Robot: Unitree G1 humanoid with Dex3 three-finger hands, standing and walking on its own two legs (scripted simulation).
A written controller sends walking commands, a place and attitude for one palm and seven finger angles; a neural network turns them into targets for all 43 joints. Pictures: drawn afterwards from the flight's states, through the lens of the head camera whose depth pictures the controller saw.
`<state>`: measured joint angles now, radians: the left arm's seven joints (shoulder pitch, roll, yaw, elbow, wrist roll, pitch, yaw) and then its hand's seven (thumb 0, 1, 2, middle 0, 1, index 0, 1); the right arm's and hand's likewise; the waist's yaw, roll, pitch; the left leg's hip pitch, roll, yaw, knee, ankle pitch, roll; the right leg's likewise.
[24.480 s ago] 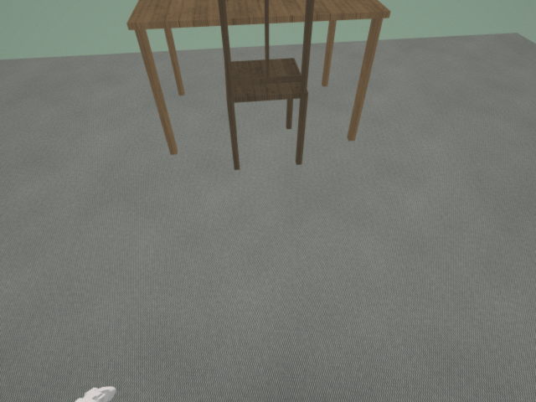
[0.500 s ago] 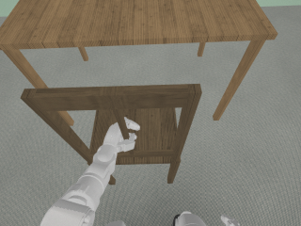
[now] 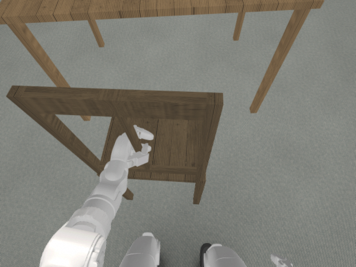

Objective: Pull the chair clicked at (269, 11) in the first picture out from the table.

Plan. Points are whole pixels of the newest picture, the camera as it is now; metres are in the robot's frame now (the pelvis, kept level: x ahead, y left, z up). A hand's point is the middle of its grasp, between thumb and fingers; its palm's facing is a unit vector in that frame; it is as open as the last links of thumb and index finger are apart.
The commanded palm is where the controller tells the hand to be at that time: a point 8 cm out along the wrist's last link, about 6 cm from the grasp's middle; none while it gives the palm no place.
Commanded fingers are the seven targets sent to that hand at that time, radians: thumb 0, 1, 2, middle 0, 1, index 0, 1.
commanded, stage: step backward, pulling the chair out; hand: left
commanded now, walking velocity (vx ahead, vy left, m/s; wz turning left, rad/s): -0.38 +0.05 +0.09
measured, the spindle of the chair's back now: (137, 146) +0.39 +0.12 -0.06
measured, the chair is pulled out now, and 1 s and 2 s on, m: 0.36 0.59 0.68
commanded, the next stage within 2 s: stop walking, hand still on the chair in 0.98 s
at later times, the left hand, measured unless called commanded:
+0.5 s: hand (138, 204) +0.24 +0.10 -0.06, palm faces -0.06 -0.98 -0.19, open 4.9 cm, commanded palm +0.24 +0.16 -0.06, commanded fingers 0.00 0.90 0.90 -0.50 -1.45 -0.50 -1.45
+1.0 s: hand (129, 256) +0.14 +0.11 -0.06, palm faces -0.04 -0.98 -0.17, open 4.9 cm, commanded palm +0.13 +0.17 -0.05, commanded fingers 0.00 0.90 0.90 -0.50 -1.45 -0.50 -1.45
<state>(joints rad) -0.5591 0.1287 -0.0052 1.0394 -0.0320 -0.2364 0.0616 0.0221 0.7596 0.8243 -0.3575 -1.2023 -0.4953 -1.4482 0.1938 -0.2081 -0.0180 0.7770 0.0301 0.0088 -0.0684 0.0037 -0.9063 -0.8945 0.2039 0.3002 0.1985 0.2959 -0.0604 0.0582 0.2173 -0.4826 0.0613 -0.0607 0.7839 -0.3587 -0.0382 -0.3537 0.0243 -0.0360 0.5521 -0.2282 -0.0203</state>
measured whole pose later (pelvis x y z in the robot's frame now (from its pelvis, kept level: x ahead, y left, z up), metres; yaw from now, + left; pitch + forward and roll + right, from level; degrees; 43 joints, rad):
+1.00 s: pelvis -0.23 +0.00 +0.00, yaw +2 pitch +1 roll -1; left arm -0.61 0.15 0.02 1.11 -0.04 -0.18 0.07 0.02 0.76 0.82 -0.32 -1.24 -0.50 -1.45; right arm 0.22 -0.24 -0.01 0.78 0.04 -0.01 -0.09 0.00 -0.90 -0.89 0.21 0.30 0.20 0.30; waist -0.06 0.04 0.18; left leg -0.41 0.05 -0.04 0.78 -0.45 -0.04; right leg -0.38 0.00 -0.01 0.54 -0.18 0.00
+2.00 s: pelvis -0.24 +0.03 +0.01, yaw +0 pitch -1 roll +0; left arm -0.24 0.10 -0.11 0.86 -0.02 -0.11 0.08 0.02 0.75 0.85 -0.31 -1.31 -0.50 -1.45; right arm 0.22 -0.21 0.01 0.70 0.02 0.04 -0.10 0.01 -0.91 -0.89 0.20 0.30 0.20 0.30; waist -0.03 0.02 0.04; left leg -0.21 0.04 0.05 0.50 -0.27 -0.01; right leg -0.21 -0.02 0.02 0.48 -0.26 0.02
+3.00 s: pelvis -0.24 +0.02 -0.03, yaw +2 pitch +10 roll +0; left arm -0.18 0.18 -0.01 0.54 -0.04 0.07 -0.05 -0.01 -0.54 0.20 -0.02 -0.04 -0.01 -0.03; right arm 0.26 -0.27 0.00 0.59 0.03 0.00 -0.02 0.01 -0.91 -0.89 0.20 0.30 0.20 0.30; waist -0.07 0.03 -0.09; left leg -0.58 0.03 0.00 0.81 -0.40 -0.02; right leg -0.57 -0.03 -0.02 0.82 -0.42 0.01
